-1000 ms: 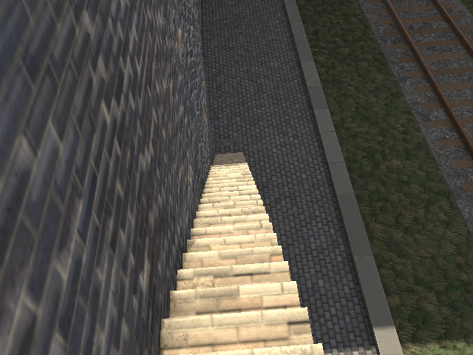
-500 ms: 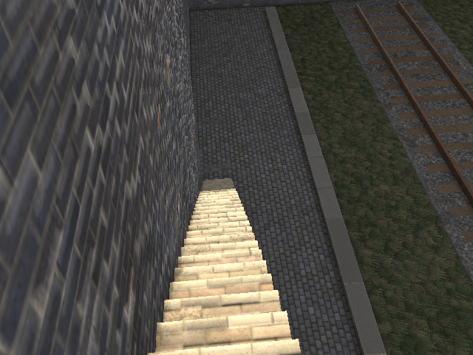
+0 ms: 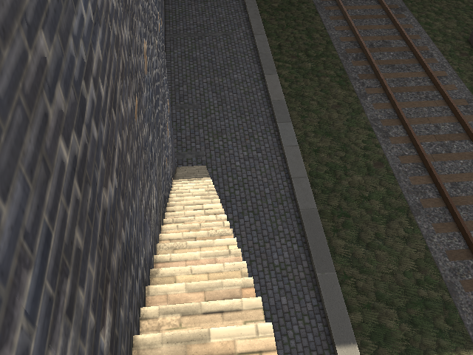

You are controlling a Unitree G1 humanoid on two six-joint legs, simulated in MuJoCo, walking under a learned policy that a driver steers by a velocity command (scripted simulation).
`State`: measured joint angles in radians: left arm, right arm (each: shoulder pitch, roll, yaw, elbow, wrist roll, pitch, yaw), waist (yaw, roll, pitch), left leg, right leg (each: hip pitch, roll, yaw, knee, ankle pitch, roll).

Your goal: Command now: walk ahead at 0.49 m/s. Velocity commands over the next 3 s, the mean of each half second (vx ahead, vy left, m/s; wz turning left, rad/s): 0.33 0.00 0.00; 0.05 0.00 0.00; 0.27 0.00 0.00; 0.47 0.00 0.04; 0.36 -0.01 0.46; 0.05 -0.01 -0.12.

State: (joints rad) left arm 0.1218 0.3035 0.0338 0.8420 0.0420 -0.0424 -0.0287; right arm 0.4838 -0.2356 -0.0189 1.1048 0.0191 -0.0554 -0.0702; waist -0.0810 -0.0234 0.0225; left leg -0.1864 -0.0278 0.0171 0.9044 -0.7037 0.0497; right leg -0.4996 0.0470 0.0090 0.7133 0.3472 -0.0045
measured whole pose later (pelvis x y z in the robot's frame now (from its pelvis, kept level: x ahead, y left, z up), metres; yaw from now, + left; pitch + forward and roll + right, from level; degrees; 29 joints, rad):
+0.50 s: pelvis +0.23 +0.04 -0.27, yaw -2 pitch -3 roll -6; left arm 0.48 0.19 -0.02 1.01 0.03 -0.07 0.03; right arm 0.27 -0.19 -0.05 0.95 -0.02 -0.03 -0.01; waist 0.03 0.06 -0.01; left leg -0.31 0.07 -0.04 0.39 0.55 -0.01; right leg -0.21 0.14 -0.02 1.24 -0.85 -0.07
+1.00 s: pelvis +0.31 +0.06 -0.38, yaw -4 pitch +2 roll +2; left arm 0.38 0.24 0.00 0.92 0.02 -0.08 -0.05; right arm 0.47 -0.13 0.04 0.96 -0.01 -0.12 0.14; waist 0.00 -0.06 -0.06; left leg -0.35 -0.06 0.13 0.75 -0.44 0.07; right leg -0.55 -0.14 0.08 0.96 -0.24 0.19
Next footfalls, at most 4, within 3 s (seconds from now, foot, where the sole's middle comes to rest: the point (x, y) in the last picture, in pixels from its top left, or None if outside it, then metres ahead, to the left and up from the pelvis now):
0.12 right None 0.11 -0.07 -0.92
0.52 left None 0.34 0.13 -1.13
0.68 right None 0.28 -0.08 -0.97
1.00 right None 0.36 -0.13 -1.13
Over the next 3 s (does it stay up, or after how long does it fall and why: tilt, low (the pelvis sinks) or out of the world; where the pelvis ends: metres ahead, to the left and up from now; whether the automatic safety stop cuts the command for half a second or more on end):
stays up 0.91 0.02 -0.84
